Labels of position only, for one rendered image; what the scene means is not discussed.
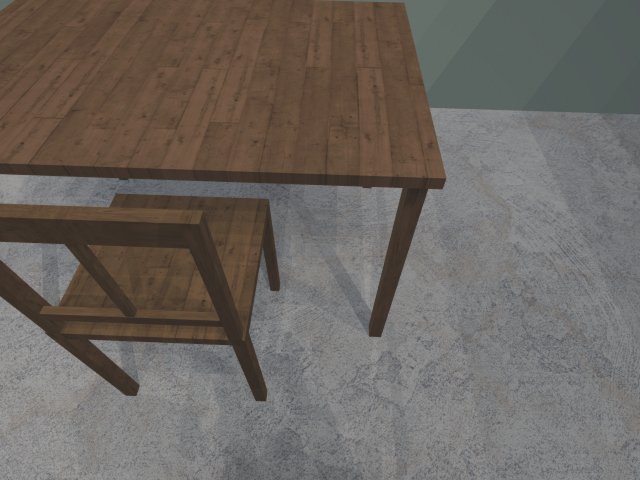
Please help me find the chair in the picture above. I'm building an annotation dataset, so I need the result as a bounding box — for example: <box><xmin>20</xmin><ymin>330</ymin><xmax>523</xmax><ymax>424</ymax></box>
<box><xmin>0</xmin><ymin>194</ymin><xmax>280</xmax><ymax>401</ymax></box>

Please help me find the table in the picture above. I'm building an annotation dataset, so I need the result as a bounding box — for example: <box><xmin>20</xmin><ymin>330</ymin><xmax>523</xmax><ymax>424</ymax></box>
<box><xmin>0</xmin><ymin>0</ymin><xmax>446</xmax><ymax>337</ymax></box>

